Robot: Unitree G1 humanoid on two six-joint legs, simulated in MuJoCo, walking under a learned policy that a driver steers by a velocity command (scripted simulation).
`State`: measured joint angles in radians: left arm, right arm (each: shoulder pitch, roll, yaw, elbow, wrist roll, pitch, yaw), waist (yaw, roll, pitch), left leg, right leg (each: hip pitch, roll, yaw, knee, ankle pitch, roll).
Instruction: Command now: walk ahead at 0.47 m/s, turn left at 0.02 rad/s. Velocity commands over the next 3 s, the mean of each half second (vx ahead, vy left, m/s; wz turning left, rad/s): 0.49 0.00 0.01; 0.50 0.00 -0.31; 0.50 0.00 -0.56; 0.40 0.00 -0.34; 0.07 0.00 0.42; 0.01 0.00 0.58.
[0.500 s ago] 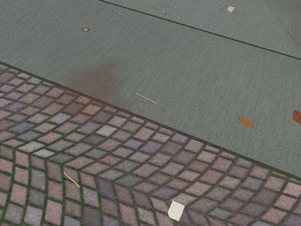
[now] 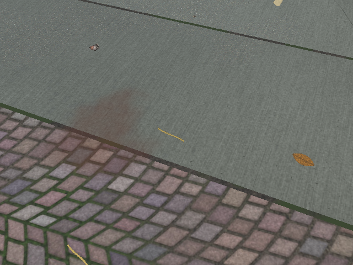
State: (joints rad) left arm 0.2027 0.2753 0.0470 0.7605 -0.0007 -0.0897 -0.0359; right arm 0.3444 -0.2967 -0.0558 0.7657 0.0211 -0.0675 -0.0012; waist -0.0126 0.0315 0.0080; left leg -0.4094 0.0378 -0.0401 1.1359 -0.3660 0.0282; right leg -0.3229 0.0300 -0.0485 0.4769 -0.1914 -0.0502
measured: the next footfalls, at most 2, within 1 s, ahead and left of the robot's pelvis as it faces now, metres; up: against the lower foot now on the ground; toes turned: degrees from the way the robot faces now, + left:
left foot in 0.40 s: +0.40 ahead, +0.14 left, +0.00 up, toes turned +1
right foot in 0.94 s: +0.68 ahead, -0.12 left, +0.00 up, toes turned -13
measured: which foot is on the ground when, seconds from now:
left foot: up 0.00-0.38, down 0.40-0.96, up 0.98-1.00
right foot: down 0.00-0.40, up 0.42-0.92, down 0.94-1.00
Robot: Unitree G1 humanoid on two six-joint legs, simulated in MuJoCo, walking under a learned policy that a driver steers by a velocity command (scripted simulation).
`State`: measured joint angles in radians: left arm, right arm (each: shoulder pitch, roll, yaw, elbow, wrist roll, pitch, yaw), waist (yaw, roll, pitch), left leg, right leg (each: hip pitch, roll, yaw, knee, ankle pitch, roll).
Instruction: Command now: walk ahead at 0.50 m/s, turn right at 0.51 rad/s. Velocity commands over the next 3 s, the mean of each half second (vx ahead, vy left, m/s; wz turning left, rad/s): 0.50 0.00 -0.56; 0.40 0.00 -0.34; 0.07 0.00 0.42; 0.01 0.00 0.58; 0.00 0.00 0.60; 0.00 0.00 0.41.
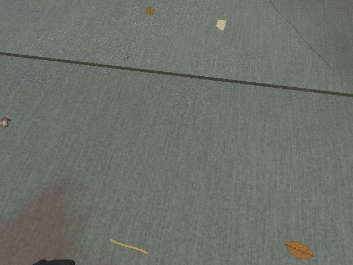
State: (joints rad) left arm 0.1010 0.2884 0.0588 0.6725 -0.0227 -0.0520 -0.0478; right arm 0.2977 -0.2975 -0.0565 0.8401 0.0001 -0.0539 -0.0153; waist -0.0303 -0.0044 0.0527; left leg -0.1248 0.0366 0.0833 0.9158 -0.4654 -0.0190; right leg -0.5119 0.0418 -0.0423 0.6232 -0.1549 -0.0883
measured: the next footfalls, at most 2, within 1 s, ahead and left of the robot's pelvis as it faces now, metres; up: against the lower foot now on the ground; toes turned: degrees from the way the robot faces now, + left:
left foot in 0.42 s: +0.44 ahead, +0.10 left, +0.00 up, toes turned -18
right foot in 0.92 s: +0.57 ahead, -0.25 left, +0.00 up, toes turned -28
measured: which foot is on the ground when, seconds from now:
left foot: up 0.00-0.40, down 0.42-0.92, up 0.94-1.00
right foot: down 0.00-0.42, up 0.44-0.90, down 0.92-1.00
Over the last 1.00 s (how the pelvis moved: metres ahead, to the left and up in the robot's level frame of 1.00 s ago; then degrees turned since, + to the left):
0.56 -0.01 -0.02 -13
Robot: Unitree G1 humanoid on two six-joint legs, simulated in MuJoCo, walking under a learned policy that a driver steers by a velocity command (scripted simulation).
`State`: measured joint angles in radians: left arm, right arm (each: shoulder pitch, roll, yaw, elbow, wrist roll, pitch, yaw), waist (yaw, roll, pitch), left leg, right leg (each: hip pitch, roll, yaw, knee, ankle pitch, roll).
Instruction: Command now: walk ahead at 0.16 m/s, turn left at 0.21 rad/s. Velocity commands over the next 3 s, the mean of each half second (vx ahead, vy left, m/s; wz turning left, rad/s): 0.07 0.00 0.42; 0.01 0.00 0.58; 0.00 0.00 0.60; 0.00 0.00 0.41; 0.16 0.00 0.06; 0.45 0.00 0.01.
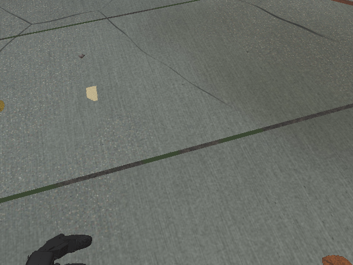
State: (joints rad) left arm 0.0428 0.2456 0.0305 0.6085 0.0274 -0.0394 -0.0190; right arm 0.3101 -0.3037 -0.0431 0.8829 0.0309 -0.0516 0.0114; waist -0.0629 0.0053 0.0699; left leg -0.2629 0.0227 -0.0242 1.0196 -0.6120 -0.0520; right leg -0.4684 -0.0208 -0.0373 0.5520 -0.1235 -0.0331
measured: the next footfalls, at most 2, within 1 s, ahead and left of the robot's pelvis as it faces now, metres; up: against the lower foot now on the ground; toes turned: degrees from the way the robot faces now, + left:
left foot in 0.36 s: +0.08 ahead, +0.14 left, +0.00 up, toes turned +16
right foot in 0.84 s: +0.17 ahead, -0.07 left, +0.00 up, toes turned +34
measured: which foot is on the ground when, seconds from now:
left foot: up 0.00-0.34, down 0.36-0.84, up 0.86-1.00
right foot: down 0.00-0.36, up 0.38-0.82, down 0.84-1.00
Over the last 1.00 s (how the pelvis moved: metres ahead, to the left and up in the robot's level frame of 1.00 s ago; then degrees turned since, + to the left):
0.49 -0.10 0.01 -25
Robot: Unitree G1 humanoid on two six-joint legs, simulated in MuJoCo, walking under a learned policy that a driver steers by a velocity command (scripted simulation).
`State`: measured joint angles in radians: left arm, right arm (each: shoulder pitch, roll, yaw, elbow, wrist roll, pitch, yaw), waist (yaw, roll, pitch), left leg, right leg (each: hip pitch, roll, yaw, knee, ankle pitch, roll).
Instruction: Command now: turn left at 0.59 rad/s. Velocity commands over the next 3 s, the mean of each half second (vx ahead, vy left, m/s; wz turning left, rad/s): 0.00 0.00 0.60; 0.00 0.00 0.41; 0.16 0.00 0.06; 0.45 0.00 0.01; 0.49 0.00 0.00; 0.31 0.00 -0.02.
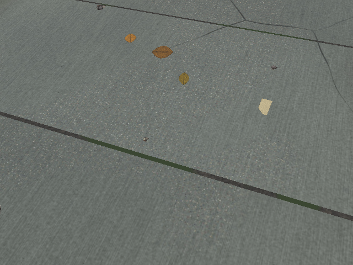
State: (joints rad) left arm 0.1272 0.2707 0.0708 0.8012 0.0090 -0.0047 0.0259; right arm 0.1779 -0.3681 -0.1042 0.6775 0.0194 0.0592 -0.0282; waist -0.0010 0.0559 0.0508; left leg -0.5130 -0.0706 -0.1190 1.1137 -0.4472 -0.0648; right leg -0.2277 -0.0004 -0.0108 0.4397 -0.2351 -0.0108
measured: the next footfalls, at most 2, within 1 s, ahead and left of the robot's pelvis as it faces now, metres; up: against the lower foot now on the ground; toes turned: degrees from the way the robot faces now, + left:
left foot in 0.28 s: +0.02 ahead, +0.16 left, +0.00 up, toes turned +11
right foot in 0.76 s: +0.11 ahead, -0.05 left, +0.00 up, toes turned +30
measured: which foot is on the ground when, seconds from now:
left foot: up 0.00-0.26, down 0.28-0.76, up 0.78-1.00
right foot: down 0.00-0.28, up 0.30-0.74, down 0.76-1.00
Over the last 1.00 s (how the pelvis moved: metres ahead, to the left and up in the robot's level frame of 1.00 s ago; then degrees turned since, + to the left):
0.07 0.01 0.02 35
